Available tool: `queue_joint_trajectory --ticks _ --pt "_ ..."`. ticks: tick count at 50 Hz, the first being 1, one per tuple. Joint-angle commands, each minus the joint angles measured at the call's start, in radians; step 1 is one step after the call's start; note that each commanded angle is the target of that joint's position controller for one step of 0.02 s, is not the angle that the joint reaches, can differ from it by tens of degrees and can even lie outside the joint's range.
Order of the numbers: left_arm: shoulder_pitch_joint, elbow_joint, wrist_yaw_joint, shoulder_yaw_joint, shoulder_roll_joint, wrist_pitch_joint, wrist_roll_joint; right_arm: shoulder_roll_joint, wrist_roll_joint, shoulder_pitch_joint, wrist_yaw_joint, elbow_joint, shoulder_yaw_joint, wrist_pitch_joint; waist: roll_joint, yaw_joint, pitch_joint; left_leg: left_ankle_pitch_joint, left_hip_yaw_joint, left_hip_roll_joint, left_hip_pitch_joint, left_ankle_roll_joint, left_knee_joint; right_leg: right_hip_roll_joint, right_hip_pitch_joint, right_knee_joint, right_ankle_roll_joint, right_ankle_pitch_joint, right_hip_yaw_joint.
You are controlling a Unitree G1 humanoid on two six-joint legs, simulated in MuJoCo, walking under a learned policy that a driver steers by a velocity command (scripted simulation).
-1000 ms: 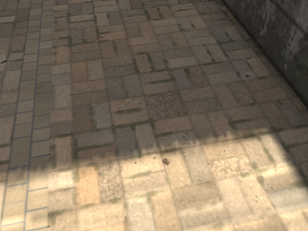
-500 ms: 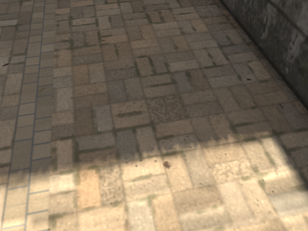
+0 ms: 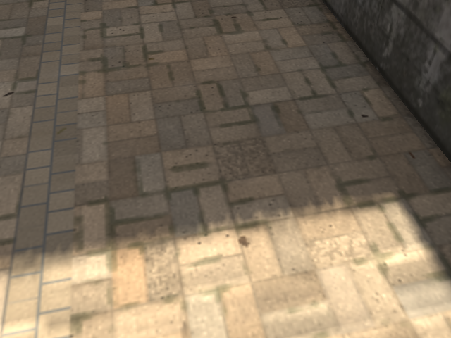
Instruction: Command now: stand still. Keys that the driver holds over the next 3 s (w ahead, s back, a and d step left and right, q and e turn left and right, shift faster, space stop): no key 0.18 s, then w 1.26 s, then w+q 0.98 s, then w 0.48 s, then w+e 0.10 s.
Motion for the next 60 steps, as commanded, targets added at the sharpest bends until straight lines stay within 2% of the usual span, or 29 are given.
queue_joint_trajectory --ticks 1,10,11,12,13,15,17,19,21,24,26,27,28,29,30,32,33,36,40,43,46,47,48,49,50,51,53,55,60 --pt "0.074 -0.013 0.002 0.013 0.081 -0.004 0.000 -0.074 0.000 0.104 -0.002 -0.006 -0.012 -0.003 0.004 0.000 0.082 0.169 -0.081 0.076 -0.014 0.048 -0.074 -0.027 -0.057 -0.056 -0.071 0.150 0.015" --pt "0.091 -0.008 0.003 0.013 0.079 -0.003 -0.003 -0.073 0.004 0.135 -0.006 0.000 -0.014 -0.001 0.003 -0.002 0.067 0.072 -0.082 0.069 -0.002 0.055 -0.077 -0.014 -0.056 -0.049 -0.077 0.072 0.005" --pt "0.034 -0.034 -0.061 0.034 0.078 -0.018 0.060 -0.012 -0.028 0.135 0.067 0.012 -0.010 -0.036 0.012 0.015 0.170 -0.284 -0.137 0.113 -0.083 0.082 -0.162 0.025 -0.142 -0.031 -0.050 -0.207 -0.045" --pt "0.022 -0.048 -0.081 0.053 0.103 -0.023 0.074 -0.112 -0.042 0.171 0.092 0.022 -0.046 -0.056 0.087 -0.015 0.215 -0.459 -0.204 0.177 -0.074 0.137 -0.206 0.049 -0.243 0.047 -0.038 -0.309 -0.068" --pt "-0.009 -0.066 -0.082 0.063 0.096 -0.034 0.073 -0.173 -0.052 0.225 0.090 0.036 -0.071 -0.072 0.133 -0.047 0.199 -0.552 -0.308 0.268 -0.006 0.201 -0.242 0.045 -0.355 0.154 -0.039 -0.304 -0.071" --pt "-0.163 -0.139 -0.043 0.060 0.072 -0.077 0.072 -0.146 -0.072 0.297 0.037 0.041 -0.069 -0.108 0.159 -0.120 0.166 -0.476 -0.528 0.457 0.080 0.302 -0.298 -0.036 -0.574 0.508 -0.067 -0.262 0.024" --pt "-0.139 -0.165 -0.030 0.065 0.060 -0.099 0.053 -0.067 -0.065 0.074 -0.007 -0.046 -0.044 -0.156 0.112 -0.029 0.068 -0.357 -0.443 0.399 0.048 0.240 -0.285 -0.051 -0.596 0.853 -0.099 -0.259 0.078" --pt "-0.074 -0.176 -0.050 0.068 0.058 -0.093 0.061 -0.062 -0.047 -0.105 -0.029 -0.110 -0.031 -0.171 0.051 0.055 0.056 -0.250 -0.246 0.265 -0.095 0.168 -0.289 -0.048 -0.452 0.725 -0.090 -0.209 0.023" --pt "-0.066 -0.189 -0.063 0.064 0.033 -0.094 0.060 -0.135 -0.026 -0.114 -0.027 -0.126 -0.041 -0.158 0.076 0.061 0.073 -0.134 -0.117 0.183 -0.253 0.148 -0.281 -0.020 -0.183 0.460 -0.035 -0.269 -0.043" --pt "0.024 -0.139 -0.062 0.066 0.044 -0.126 0.039 -0.226 -0.022 -0.029 0.017 -0.088 -0.074 -0.123 0.032 0.074 0.109 -0.172 -0.151 0.236 -0.191 0.212 -0.120 0.025 -0.056 0.042 -0.047 -0.020 -0.100" --pt "0.164 -0.091 -0.037 0.100 0.133 -0.150 0.062 -0.129 -0.074 0.062 0.044 -0.051 -0.067 -0.116 -0.050 0.104 0.002 -0.057 -0.110 0.170 -0.265 0.169 0.211 -0.020 0.206 0.021 -0.126 0.053 -0.003" --pt "0.361 -0.068 -0.017 0.110 0.234 -0.161 0.078 0.038 -0.070 0.049 0.066 -0.106 -0.021 -0.144 -0.265 0.154 -0.144 -0.192 -0.059 -0.001 -0.621 0.084 0.607 -0.256 0.497 -0.052 -0.422 0.118 0.487" --pt "0.450 -0.039 -0.014 0.097 0.238 -0.156 0.089 0.001 -0.053 -0.118 0.082 -0.168 -0.040 -0.179 -0.287 0.229 -0.051 -0.264 -0.255 -0.092 -0.907 0.076 0.920 -0.339 0.520 -0.228 -0.493 -0.070 0.857" --pt "0.301 -0.041 -0.025 0.083 0.194 -0.161 0.095 -0.065 -0.020 -0.209 0.067 -0.174 -0.059 -0.191 -0.170 0.173 0.071 -0.148 -0.331 -0.054 -1.064 0.122 1.184 -0.347 0.408 -0.190 -0.406 -0.206 0.695" --pt "0.136 -0.068 -0.039 0.053 0.095 -0.158 0.085 -0.119 -0.028 -0.224 0.053 -0.165 -0.069 -0.178 -0.085 0.101 0.059 -0.050 -0.270 0.005 -1.009 0.157 1.263 -0.291 0.248 -0.146 -0.327 -0.202 0.496" --pt "0.009 -0.093 -0.046 -0.005 -0.029 -0.153 0.059 -0.055 -0.075 -0.182 0.057 -0.172 -0.063 -0.132 -0.002 -0.011 0.042 0.137 -0.252 0.083 -0.842 0.193 1.186 -0.232 0.003 -0.193 -0.273 -0.015 0.285" --pt "-0.033 -0.117 -0.039 -0.014 -0.038 -0.153 0.059 -0.042 -0.079 -0.183 0.067 -0.176 -0.059 -0.118 -0.010 -0.029 0.026 0.169 -0.211 0.109 -0.810 0.182 1.146 -0.206 -0.050 -0.213 -0.265 0.037 0.217" --pt "0.001 -0.125 -0.022 -0.019 -0.007 -0.166 0.088 -0.060 -0.056 -0.303 0.079 -0.215 -0.060 -0.111 -0.026 0.013 -0.033 0.266 -0.126 0.138 -0.731 0.118 0.867 -0.119 -0.084 -0.240 -0.266 0.251 0.075" --pt "0.156 -0.068 -0.061 0.002 0.091 -0.164 0.028 -0.034 -0.038 -0.462 0.074 -0.250 -0.047 -0.092 -0.052 0.071 0.012 0.180 -0.048 0.099 -0.591 0.003 0.375 -0.153 0.001 -0.230 -0.269 0.482 0.062" --pt "0.158 -0.061 -0.079 0.021 0.112 -0.157 0.030 -0.083 -0.038 -0.494 0.062 -0.265 -0.063 -0.085 -0.057 0.060 0.010 0.208 -0.071 0.078 -0.633 0.048 0.230 -0.221 0.213 -0.183 -0.265 0.603 0.093" --pt "0.146 -0.063 -0.077 0.024 0.111 -0.151 0.058 -0.139 -0.005 -0.446 0.044 -0.266 -0.089 -0.098 -0.053 -0.001 -0.076 0.284 -0.007 0.004 -0.326 0.131 0.181 -0.157 0.212 -0.049 -0.198 0.918 0.007" --pt "0.128 -0.085 -0.076 0.023 0.101 -0.155 0.066 -0.181 -0.001 -0.302 0.033 -0.230 -0.106 -0.105 -0.031 -0.047 -0.174 0.318 -0.035 0.012 -0.054 0.170 0.251 -0.101 0.098 0.109 -0.148 0.883 -0.021" --pt "0.265 -0.100 -0.071 0.001 0.042 -0.163 0.074 -0.208 0.009 -0.088 0.030 -0.183 -0.102 -0.109 0.166 -0.047 -0.431 0.295 -0.334 0.213 0.465 0.347 0.241 0.011 -0.237 0.411 -0.065 0.527 -0.031" --pt "0.179 -0.119 -0.091 -0.010 0.037 -0.159 0.072 -0.197 -0.028 0.185 0.012 -0.094 -0.101 -0.103 0.230 -0.160 -0.448 0.232 -0.712 0.386 0.639 0.435 0.028 0.151 -0.480 0.708 -0.032 -0.274 0.012" --pt "0.029 -0.137 -0.055 0.030 0.103 -0.162 -0.042 -0.292 0.048 0.147 0.002 -0.082 -0.134 -0.099 0.185 -0.156 -0.293 0.256 -0.767 0.379 0.566 0.341 0.007 0.097 -0.645 1.006 -0.021 -0.315 0.078" --pt "-0.052 -0.184 -0.050 0.025 0.109 -0.174 -0.053 -0.247 0.045 0.003 -0.005 -0.127 -0.115 -0.104 0.090 -0.106 -0.201 0.287 -0.642 0.361 0.377 0.279 -0.020 0.031 -0.679 1.057 -0.045 -0.201 0.109" --pt "-0.087 -0.212 -0.036 0.041 0.111 -0.158 -0.031 -0.145 0.009 -0.131 0.006 -0.143 -0.083 -0.116 -0.002 -0.016 -0.100 0.308 -0.424 0.315 0.074 0.239 -0.125 -0.049 -0.572 1.035 -0.062 -0.060 0.061" --pt "-0.045 -0.221 -0.033 0.045 0.077 -0.123 -0.024 -0.096 0.010 -0.175 0.018 -0.128 -0.069 -0.117 0.048 0.041 -0.044 0.139 -0.323 0.260 -0.055 0.220 -0.205 -0.097 -0.526 0.983 -0.078 -0.057 0.060" --pt "-0.166 -0.287 -0.028 0.039 0.087 -0.097 0.007 -0.185 0.012 -0.151 0.011 -0.110 -0.082 -0.124 0.028 0.057 0.038 0.232 -0.160 0.196 -0.209 0.202 -0.262 -0.136 -0.534 0.636 -0.037 0.170 0.016"
Next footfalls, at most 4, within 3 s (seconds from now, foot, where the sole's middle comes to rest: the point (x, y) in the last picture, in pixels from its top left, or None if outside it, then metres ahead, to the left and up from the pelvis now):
0.52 right None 0.11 -0.17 -0.78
0.92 left None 0.45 0.04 -0.78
1.44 right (298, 277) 0.73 -0.22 -0.78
2.02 left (216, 212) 1.00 0.04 -0.78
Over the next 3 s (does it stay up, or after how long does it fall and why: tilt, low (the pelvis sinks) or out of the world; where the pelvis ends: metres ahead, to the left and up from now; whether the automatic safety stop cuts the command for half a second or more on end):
stays up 1.34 0.14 -0.01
